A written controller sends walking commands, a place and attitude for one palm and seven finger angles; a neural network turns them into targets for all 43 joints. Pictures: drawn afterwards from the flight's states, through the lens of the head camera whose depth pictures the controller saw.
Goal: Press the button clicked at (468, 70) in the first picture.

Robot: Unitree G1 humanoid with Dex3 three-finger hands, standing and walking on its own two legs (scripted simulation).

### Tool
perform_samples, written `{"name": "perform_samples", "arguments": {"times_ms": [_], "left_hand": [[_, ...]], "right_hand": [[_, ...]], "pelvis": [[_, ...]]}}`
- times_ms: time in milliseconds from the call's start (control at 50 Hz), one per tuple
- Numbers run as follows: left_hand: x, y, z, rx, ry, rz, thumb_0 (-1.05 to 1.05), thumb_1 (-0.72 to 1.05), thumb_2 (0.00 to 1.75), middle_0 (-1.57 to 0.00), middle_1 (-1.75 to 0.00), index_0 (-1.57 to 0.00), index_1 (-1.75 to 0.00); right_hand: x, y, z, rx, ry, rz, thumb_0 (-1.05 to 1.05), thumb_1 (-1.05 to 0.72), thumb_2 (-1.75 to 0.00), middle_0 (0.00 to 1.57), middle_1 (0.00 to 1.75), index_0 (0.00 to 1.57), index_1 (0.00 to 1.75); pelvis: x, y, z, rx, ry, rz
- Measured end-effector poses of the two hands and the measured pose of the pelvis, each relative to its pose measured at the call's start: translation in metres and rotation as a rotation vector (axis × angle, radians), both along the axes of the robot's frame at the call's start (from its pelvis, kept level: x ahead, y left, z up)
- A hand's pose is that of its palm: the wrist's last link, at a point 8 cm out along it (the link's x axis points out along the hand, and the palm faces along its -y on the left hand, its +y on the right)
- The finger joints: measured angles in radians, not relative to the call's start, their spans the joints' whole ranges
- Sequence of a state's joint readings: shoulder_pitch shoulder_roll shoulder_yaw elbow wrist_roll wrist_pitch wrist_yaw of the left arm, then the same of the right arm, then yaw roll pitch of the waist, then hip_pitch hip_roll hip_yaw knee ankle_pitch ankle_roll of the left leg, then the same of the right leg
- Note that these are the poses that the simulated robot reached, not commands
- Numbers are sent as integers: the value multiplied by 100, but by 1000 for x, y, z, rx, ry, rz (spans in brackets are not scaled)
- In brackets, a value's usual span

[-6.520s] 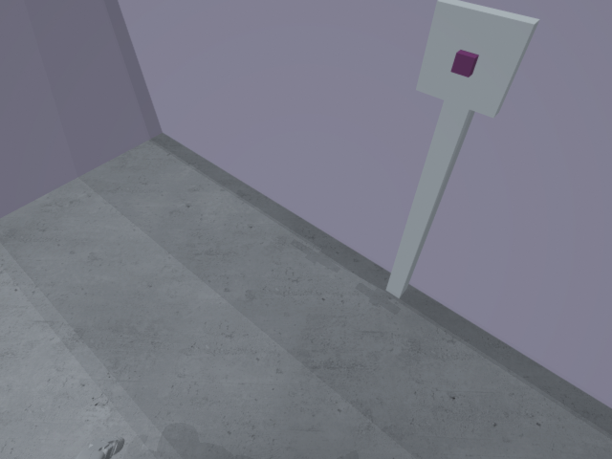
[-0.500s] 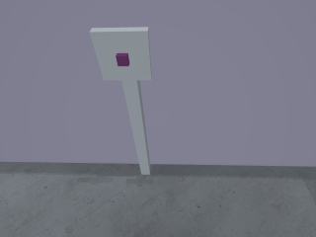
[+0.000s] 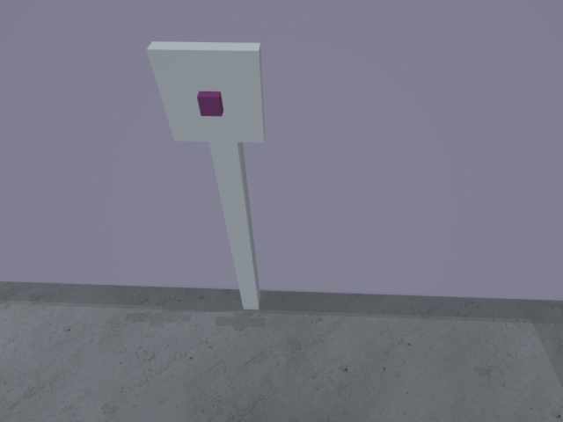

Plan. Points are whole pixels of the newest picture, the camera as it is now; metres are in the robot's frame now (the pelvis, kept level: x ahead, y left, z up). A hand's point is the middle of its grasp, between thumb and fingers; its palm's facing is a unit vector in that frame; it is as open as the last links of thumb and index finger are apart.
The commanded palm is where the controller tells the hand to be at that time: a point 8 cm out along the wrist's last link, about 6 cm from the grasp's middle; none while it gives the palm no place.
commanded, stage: shuffle to correct the standing spot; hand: left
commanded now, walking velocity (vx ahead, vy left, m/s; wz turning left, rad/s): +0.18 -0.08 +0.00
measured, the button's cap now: (211, 102) +0.59 +0.16 +0.15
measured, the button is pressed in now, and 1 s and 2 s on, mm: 0 0 0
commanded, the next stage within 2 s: come to a stop and stand still in 0.30 s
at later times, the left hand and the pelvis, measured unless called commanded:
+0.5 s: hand out of the picture +0.13 +0.16 -0.17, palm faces +0.03 -0.98 -0.19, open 7.3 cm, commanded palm none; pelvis +0.10 -0.02 +0.00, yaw +1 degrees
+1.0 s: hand (206, 414) +0.17 +0.14 -0.17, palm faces +0.12 -0.97 -0.22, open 7.4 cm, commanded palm none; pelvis +0.10 -0.05 -0.01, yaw +4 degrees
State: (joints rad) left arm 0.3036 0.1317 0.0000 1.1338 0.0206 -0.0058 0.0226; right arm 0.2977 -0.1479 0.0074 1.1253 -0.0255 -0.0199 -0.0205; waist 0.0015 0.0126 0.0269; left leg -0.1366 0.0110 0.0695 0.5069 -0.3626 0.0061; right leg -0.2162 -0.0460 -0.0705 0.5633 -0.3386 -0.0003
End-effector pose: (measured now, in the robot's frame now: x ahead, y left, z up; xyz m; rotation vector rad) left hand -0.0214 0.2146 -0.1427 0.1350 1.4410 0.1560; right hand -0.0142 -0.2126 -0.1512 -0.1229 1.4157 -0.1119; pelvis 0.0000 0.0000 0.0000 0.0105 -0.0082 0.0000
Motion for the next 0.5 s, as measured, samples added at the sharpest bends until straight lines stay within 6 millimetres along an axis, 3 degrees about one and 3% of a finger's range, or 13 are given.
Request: {"name": "perform_samples", "arguments": {"times_ms": [140, 260, 300, 360, 500], "left_hand": [[5, -12, -10, -17, 19, 35, 1, 90, 90, -20, -30, -20, -30], [0, -12, -21, -47, 74, 77, 1, 90, 90, -20, -30, -20, -30], [7, -11, -20, -55, 112, 55, 1, 90, 90, -20, -30, -20, -30], [38, -8, -15, -50, 93, 33, 1, 90, 90, -20, -30, -19, -30], [147, -5, 4, 11, -83, -8, 2, 94, 90, -20, -30, -19, -30]], "right_hand": [[13, -8, -6, -8, 28, -5, 0, -91, -89, 20, 30, 20, 30], [54, -6, -3, -38, -10, 23, 0, -91, -89, 20, 30, 20, 30], [63, -4, 0, -47, -46, 8, 0, -91, -89, 20, 30, 20, 30], [63, -2, 8, -48, -37, -10, 0, -91, -89, 20, 30, 20, 30], [46, -7, 17, 0, 122, -25, 0, -91, -89, 20, 30, 20, 30]], "pelvis": [[22, -8, -9, -18, 16, 19], [44, -2, -15, -17, 11, 27], [53, -1, -13, -16, 11, 15], [66, -4, -6, -23, 14, 20], [97, -24, 5, -26, 27, 26]]}}
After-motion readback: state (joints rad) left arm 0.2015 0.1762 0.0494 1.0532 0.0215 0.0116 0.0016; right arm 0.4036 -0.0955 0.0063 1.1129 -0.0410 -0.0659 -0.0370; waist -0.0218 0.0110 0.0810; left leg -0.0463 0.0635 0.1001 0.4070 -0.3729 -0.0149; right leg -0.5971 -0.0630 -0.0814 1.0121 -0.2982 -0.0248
